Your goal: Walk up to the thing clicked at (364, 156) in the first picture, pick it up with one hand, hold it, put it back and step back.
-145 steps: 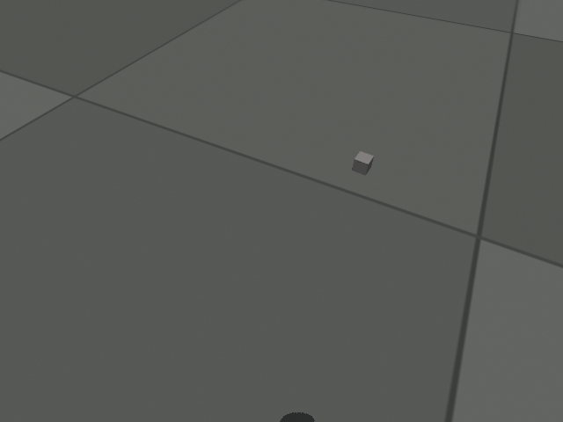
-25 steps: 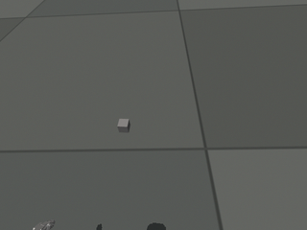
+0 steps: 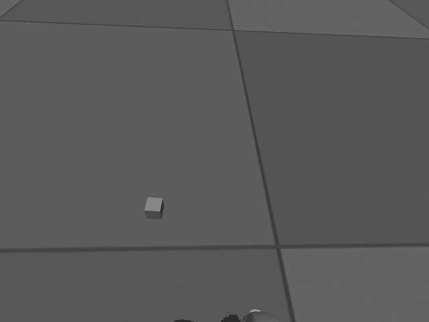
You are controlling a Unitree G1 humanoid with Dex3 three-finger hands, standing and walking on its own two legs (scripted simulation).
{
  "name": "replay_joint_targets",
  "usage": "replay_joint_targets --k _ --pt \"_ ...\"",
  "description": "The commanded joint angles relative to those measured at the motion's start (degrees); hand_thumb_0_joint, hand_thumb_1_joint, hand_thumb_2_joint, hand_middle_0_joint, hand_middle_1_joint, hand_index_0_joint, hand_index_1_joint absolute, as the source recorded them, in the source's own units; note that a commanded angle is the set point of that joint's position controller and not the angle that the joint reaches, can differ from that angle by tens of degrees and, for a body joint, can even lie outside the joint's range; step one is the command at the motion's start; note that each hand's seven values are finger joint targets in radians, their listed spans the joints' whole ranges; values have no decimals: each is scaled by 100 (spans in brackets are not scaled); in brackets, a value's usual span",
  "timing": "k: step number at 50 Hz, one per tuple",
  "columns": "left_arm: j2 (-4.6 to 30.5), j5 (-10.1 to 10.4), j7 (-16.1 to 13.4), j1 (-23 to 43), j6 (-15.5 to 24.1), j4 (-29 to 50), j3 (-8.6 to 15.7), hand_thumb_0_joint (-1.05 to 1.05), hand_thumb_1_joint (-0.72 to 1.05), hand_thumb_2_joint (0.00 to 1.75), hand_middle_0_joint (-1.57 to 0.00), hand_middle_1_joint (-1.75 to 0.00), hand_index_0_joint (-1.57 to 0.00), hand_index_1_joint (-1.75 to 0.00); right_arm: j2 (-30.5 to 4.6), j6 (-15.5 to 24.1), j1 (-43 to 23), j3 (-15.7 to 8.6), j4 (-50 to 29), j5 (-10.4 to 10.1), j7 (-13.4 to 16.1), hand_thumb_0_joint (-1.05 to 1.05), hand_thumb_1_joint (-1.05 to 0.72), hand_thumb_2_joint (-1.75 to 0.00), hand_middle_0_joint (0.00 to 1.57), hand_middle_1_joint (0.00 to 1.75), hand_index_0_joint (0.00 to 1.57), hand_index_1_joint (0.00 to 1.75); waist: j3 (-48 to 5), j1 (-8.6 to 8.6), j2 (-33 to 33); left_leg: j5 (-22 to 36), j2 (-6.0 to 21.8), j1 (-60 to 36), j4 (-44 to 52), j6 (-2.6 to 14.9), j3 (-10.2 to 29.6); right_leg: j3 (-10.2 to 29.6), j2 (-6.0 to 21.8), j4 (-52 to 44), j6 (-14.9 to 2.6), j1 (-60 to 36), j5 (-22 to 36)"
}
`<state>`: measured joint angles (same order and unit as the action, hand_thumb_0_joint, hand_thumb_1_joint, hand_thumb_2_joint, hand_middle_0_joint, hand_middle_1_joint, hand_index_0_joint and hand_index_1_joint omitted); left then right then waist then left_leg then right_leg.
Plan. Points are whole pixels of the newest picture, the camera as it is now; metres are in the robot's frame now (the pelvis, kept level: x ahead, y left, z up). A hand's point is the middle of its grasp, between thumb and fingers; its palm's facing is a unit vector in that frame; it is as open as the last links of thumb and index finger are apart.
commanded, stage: walk up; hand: left
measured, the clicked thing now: (154, 208) +0.79 +0.26 -0.73
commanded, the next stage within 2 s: none
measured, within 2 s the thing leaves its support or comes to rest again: neither
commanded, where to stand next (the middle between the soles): +0.42 +0.01 m, yaw +2 degrees
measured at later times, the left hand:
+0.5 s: hand (91, 293) +0.22 +0.25 -0.12, palm faces +0.01 -0.91 -0.41, open 7.3 cm
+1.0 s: hand (102, 220) +0.40 +0.28 -0.15, palm faces -0.02 -0.90 -0.43, open 7.3 cm
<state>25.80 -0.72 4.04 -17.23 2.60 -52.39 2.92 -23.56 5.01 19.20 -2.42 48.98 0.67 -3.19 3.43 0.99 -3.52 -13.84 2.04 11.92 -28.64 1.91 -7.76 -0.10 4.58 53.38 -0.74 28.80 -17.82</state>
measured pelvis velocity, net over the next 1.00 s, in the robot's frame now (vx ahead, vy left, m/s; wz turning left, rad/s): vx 0.34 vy -0.01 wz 0.03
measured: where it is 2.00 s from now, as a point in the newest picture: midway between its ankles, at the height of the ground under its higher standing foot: (202, 286)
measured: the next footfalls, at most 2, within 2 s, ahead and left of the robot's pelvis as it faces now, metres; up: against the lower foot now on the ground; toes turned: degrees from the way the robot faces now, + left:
right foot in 0.18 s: +0.22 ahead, -0.15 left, +0.00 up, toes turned -4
left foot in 0.62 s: +0.35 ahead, +0.13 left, +0.00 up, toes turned +7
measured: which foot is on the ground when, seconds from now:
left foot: down 0.00-0.20, up 0.22-0.60, down 0.62-1.00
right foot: up 0.00-0.16, down 0.18-0.64, up 0.66-0.98, down 1.00-1.00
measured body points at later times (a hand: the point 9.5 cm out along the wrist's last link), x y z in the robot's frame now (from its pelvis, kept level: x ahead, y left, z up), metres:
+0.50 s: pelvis +0.18 -0.03 +0.00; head +0.20 -0.05 +0.45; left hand +0.22 +0.29 -0.09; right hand +0.27 -0.35 -0.12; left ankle +0.27 +0.13 -0.70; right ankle +0.18 -0.15 -0.74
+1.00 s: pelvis +0.34 -0.01 -0.02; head +0.36 -0.02 +0.43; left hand +0.40 +0.32 -0.12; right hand +0.39 -0.33 -0.14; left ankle +0.31 +0.13 -0.73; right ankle +0.44 -0.13 -0.74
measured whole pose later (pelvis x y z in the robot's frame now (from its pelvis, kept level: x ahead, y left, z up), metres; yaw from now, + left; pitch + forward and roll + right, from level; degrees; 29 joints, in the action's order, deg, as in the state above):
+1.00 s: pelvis +0.34 -0.01 -0.02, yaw +2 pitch -3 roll +1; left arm 24.4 -1.0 1.2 -14.8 3.6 -51.6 2.8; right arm -24.0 1.8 17.4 -1.2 49.6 -0.3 -1.5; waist 5.6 1.1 -0.1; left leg -22.6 3.2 13.5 -39.2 -0.9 -4.5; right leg -2.0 2.9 36.0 -1.1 23.2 -9.5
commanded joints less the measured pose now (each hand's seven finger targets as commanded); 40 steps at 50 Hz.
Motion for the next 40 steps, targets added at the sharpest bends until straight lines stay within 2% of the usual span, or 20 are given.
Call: replay_joint_targets --k 1,6,8,9,10,11,12,13,15,17,20,25,28,30,31,32,33,34,37,40 --pt "966 10 22 241 136 474 313 0 90 90 -20 -30 -20 -30 -1666 132 11 -527 -425 -42 71 0 -90 -90 20 30 20 30 217 53 1216 -1333 1420 59 1770 1082 1454 -78 191 -935 41 219 435" --pt "890 14 -7 411 209 431 342 0 90 90 -20 -30 -20 -30 -1642 44 -65 -504 -469 -46 53 0 -90 -90 20 30 20 30 72 -15 959 -613 1287 253 1110 902 1117 -384 -152 -1923 -46 -830 714" --pt "967 -12 -87 -126 280 247 400 0 90 90 -20 -30 -20 -30 -1432 -11 -135 -423 -525 -43 64 0 -90 -90 20 30 20 30 -288 -347 540 -43 1055 566 41 672 799 -471 -371 -2289 -111 -2021 709" --pt "1184 -27 -159 -583 331 145 508 0 90 90 -20 -30 -20 -30 -1178 -18 24 -315 -545 -35 71 0 -90 -90 20 30 20 30 -591 -580 -118 237 706 1043 -1205 513 462 -117 -244 -2640 -237 -2969 165" --pt "1702 -54 -248 -1066 394 160 639 0 90 90 -20 -30 -20 -30 -720 6 165 -147 -682 -56 76 0 -90 -90 20 30 20 30 -808 -722 -1508 -939 51 2017 -2951 179 100 2149 1229 -3448 -638 -3532 -631" --pt "1947 30 -264 -965 388 216 633 0 90 90 -20 -30 -20 -30 -1132 -64 52 -248 -588 -67 132 0 -90 -90 20 30 20 30 -558 -729 -1137 -1682 -254 2773 -3583 56 597 3784 2000 -4027 -1264 -3405 -839" --pt "1805 110 -262 -625 361 355 584 0 90 90 -20 -30 -20 -30 -1421 -113 -26 -335 -472 -53 179 0 -90 -90 20 30 20 30 -292 -553 -402 -1494 109 2748 -3838 47 1139 3485 2026 -3877 -1495 -2921 -712" --pt "1661 157 -288 -361 367 437 550 0 90 90 -20 -30 -20 -30 -1369 -123 76 -328 -350 -118 176 0 -90 -90 20 30 20 30 -145 -465 -227 -1142 213 2682 -3777 54 1338 2722 1749 -3782 -1357 -2746 -206" --pt "1382 139 -319 -131 369 530 453 0 90 90 -20 -30 -20 -30 -1278 -129 204 -309 -196 -121 131 0 -90 -90 20 30 20 30 -105 -246 -340 -883 328 2333 -3248 5 1271 1695 1326 -3691 -1200 -2393 678" --pt "1328 93 -315 -48 390 593 416 0 90 90 -20 -30 -20 -30 -1205 -175 316 -353 -92 -47 65 0 -90 -90 20 30 20 30 -80 -174 -537 -582 300 1950 -2886 -89 1075 1060 1082 -3696 -1171 -1906 995" --pt "1377 38 -302 -117 409 697 453 0 90 90 -20 -30 -20 -30 -1128 -218 -80 -402 -210 29 -36 0 -90 -90 20 30 20 30 40 -286 -515 -392 372 1951 -2115 -198 894 861 1138 -3858 -1289 -1729 263" --pt "1442 10 -270 -137 406 792 452 0 90 90 -20 -30 -20 -30 -1046 -148 -646 -436 -357 36 -133 0 -90 -90 20 30 20 30 99 -354 -421 134 357 1427 -1079 -173 615 618 1115 -3809 -1175 -1494 -198" --pt "1494 15 -266 96 357 811 428 0 90 90 -20 -30 -20 -30 -1032 -89 -416 -474 -266 32 -149 0 -90 -90 20 30 20 30 -33 -65 -293 371 190 492 -555 -94 351 348 1026 -3329 -983 -1132 -96" --pt "1215 2 -273 20 317 809 300 0 90 90 -20 -30 -20 -30 -1183 -35 228 -556 -63 63 -58 0 -90 -90 20 30 20 30 -382 314 260 48 -89 -745 -212 5 229 -25 714 -1964 -763 -727 888" --pt "869 36 -267 -312 308 829 170 0 90 90 -20 -30 -20 -30 -1554 11 628 -672 14 87 12 0 -90 -90 20 30 20 30 -704 447 1394 -908 436 -1600 374 297 1263 -444 270 -302 -493 -95 1014" --pt "544 104 -266 -376 286 891 90 0 90 90 -20 -30 -20 -30 -2015 43 763 -756 -163 119 74 0 -90 -90 20 30 20 30 -625 433 2283 -1585 1911 -2021 1266 917 3976 -494 -597 899 -150 1325 -957" --pt "1149 43 -381 -165 226 753 227 0 90 90 -20 -30 -20 -30 -2159 5 670 -779 -200 -73 77 0 -90 -90 20 30 20 30 -482 448 1544 -1613 2393 -1297 1436 1434 4497 139 -279 1382 -228 1198 -1449" --pt "1278 63 -385 -100 202 685 210 0 90 90 -20 -30 -20 -30 -1945 -16 369 -730 -249 -100 102 0 -90 -90 20 30 20 30 -162 278 947 -1284 2180 -881 1350 1413 3821 405 -105 1551 -237 1154 -1122" --pt "1159 95 -299 -472 193 393 245 0 90 90 -20 -30 -20 -30 -1540 20 -71 -512 -357 -83 156 0 -90 -90 20 30 20 30 -17 -40 1132 47 1511 -245 1139 1060 2119 303 212 680 -167 505 -454" --pt "981 41 -194 -340 164 452 247 0 90 90 -20 -30 -20 -30 -1552 13 -75 -492 -424 -15 152 0 -90 -90 20 30 20 30 -95 54 1379 243 1313 -196 1131 1185 1662 -22 122 -170 12 229 -360"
